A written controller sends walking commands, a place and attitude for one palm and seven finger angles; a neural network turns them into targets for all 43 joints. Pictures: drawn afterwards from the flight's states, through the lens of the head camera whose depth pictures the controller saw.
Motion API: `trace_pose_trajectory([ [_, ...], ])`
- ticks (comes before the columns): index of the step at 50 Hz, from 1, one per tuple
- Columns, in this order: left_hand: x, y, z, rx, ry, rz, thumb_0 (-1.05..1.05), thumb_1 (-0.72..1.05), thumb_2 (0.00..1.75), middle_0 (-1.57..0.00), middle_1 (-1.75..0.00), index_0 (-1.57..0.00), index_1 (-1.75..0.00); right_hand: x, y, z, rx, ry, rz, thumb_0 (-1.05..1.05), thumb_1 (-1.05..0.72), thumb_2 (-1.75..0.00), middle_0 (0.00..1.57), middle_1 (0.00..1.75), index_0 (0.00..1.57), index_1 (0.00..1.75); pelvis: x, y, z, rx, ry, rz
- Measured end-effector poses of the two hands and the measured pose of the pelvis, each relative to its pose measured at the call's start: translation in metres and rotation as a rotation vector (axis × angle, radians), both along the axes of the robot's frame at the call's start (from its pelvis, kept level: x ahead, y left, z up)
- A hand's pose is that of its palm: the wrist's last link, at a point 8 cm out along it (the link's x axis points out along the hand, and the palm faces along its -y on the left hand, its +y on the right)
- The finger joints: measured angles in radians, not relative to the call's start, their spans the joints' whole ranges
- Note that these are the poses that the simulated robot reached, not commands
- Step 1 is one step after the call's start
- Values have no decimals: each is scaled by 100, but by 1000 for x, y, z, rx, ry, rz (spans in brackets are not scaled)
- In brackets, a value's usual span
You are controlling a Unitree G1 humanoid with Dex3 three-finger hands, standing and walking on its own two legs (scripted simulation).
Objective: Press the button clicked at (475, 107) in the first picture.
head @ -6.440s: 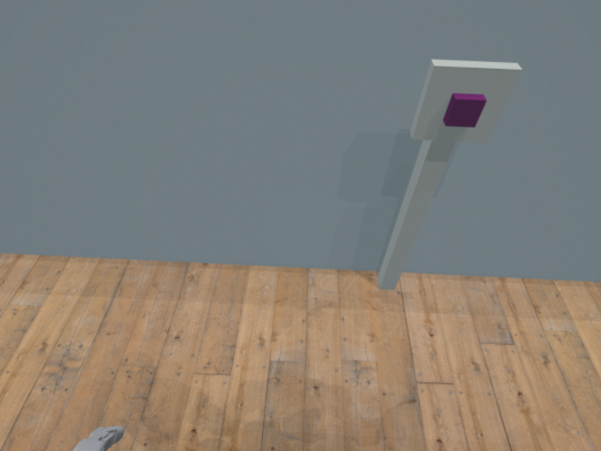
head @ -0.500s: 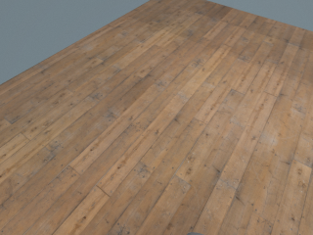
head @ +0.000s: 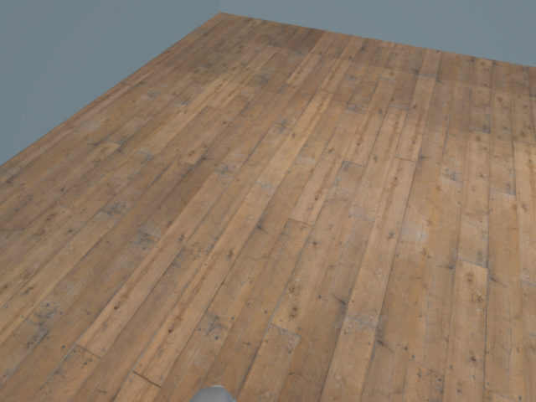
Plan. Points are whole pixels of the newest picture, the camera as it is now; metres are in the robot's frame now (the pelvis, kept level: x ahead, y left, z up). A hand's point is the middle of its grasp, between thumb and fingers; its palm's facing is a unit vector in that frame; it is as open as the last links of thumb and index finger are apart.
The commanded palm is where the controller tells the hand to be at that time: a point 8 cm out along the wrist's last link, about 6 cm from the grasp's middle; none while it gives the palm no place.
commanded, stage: walk to a spot facing it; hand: left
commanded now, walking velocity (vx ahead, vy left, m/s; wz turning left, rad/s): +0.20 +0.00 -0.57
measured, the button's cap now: out of the picture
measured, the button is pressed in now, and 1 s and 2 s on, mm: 0 0 0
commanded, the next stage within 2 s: turn to face it in 0.34 s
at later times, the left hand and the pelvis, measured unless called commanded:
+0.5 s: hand (168, 332) +0.26 +0.23 -0.17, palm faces -0.29 -0.93 -0.23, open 7.4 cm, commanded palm none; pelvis +0.11 +0.05 +0.00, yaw -19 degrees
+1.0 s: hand (175, 331) +0.27 +0.22 -0.21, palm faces -0.08 -0.98 -0.17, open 7.3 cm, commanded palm none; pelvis +0.15 +0.06 -0.03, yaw -5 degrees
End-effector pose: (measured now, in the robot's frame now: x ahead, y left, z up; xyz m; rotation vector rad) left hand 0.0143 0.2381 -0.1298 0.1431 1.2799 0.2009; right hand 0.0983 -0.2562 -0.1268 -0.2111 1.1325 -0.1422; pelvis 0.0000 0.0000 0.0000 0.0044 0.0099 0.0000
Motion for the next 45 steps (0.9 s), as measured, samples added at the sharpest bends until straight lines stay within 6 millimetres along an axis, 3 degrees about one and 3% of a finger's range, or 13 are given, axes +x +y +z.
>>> trace_pose_trajectory([
  [6, -6, 27, -17, -30, 121, 5, 1, 91, 89, -20, -30, -20, -30, 50, 30, 13, -25, -92, -2, 1, -91, -89, 20, 30, 20, 30, 30, 27, -5, -11, 1, -65],
  [8, 1, 41, -28, -39, 154, -8, 1, 91, 89, -20, -30, -20, -30, 61, 40, 12, -44, -131, -13, 1, -90, -89, 20, 30, 20, 30, 41, 38, -13, -21, 1, -94],
  [11, 29, 58, -33, -39, 179, -64, 1, 91, 89, -20, -30, -20, -30, 58, 53, 14, -49, -133, -56, 1, -90, -89, 20, 30, 20, 30, 54, 49, -13, -21, -10, -156],
  [16, 104, 73, -23, -25, 124, -177, 1, 91, 89, -20, -30, -19, -30, 25, 67, 14, -36, -36, -174, 1, -90, -89, 20, 30, 21, 30, 76, 57, -3, -37, -7, -224],
  [21, 189, 64, -14, -3, 24, -285, 1, 91, 90, -20, -30, -19, -30, -22, 70, 7, -27, 89, -315, 0, -92, -89, 20, 30, 21, 30, 95, 57, 0, -45, -4, -283],
  [27, 283, 13, -8, 7, -91, -440, 1, 91, 90, -19, -30, -19, -30, -78, 70, -7, 11, 237, -459, 0, -92, -89, 20, 30, 20, 30, 115, 43, -6, -31, 1, -336],
  [31, 326, -35, -7, -1, -200, -510, 1, 91, 90, -19, -30, -19, -30, -105, 72, -26, 73, 344, -507, 1, -91, -89, 20, 30, 20, 30, 129, 23, -18, -8, 6, -324],
  [34, 334, -63, -1, -34, -244, -521, 1, 91, 90, -20, -30, -19, -30, -106, 75, -31, 113, 399, -510, 1, -91, -89, 20, 30, 20, 30, 135, 16, -16, -18, 1, -286],
  [38, 323, -73, 1, -71, -252, -462, 1, 91, 89, -20, -30, -20, -30, -78, 72, -30, 133, 384, -455, 1, -91, -89, 20, 30, 20, 30, 139, 14, -11, -7, -17, -239],
  [41, 305, -62, -4, -84, -219, -405, 1, 91, 89, -20, -30, -20, -30, -45, 67, -29, 121, 318, -404, 1, -91, -89, 20, 30, 20, 30, 141, 19, -10, -10, -23, -203],
  [45, 281, -28, -19, -81, -175, -300, 0, 91, 89, -21, -30, -20, -30, 3, 60, -25, 74, 222, -322, 1, -91, -89, 20, 30, 20, 30, 142, 32, -15, -28, -24, -151],
])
